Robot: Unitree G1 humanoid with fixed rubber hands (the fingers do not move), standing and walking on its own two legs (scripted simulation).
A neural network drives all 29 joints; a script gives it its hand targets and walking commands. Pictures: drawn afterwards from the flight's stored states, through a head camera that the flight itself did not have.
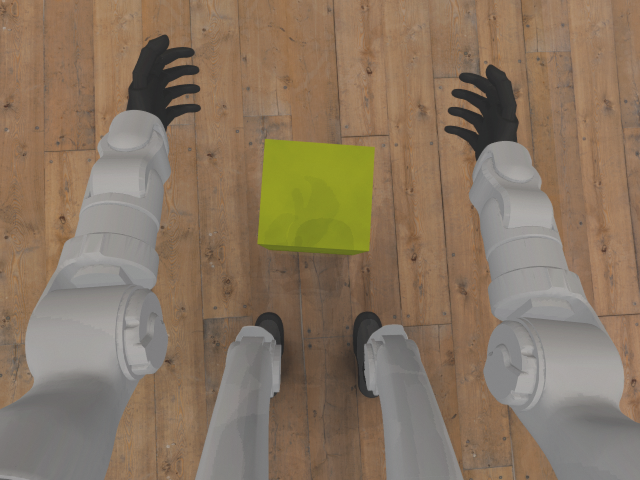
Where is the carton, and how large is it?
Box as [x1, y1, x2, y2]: [257, 139, 374, 254]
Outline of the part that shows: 265,139 257,243 269,249 308,252 355,254 368,250 374,147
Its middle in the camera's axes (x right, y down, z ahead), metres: -0.01 -0.09 +0.85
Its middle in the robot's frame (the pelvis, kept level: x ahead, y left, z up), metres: +0.48 +0.00 -0.51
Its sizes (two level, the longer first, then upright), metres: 0.210 0.200 0.250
